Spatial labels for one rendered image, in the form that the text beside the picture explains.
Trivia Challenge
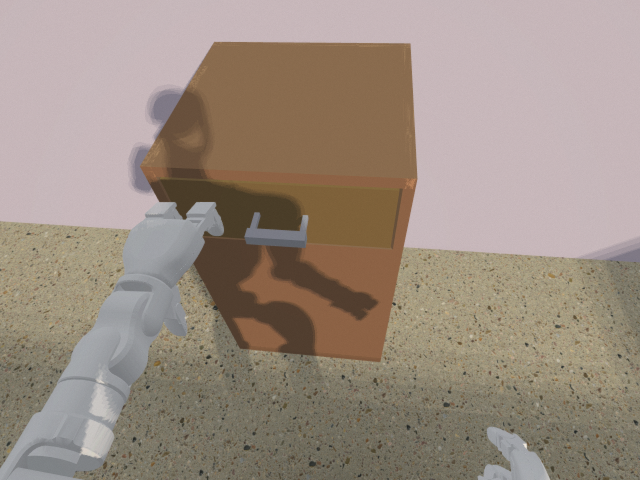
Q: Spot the cabinet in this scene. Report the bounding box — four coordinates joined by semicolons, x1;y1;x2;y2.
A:
140;42;417;362

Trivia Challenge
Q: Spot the drawer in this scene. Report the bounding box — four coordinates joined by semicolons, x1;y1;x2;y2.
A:
160;177;400;248

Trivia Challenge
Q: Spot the handle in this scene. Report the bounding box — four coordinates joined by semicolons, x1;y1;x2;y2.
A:
244;212;309;248

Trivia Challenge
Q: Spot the robot left forearm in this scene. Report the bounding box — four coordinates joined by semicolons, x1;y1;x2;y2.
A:
0;274;173;480

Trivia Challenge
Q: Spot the right robot hand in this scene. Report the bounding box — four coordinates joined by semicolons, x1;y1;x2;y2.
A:
478;427;550;480

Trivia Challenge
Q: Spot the left robot hand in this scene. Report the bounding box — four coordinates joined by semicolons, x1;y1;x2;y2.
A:
123;202;224;336

